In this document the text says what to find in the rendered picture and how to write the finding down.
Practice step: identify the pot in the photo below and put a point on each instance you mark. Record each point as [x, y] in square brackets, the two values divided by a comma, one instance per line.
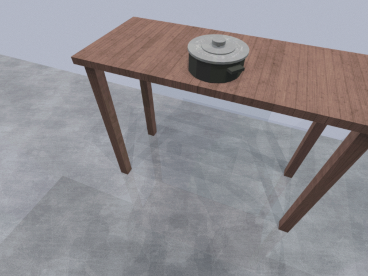
[215, 73]

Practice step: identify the knob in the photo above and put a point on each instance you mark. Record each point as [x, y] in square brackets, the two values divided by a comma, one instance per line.
[218, 41]

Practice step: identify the lid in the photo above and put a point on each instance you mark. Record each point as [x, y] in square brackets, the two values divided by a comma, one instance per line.
[234, 50]

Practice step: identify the table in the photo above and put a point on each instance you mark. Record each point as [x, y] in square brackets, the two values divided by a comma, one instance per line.
[326, 86]

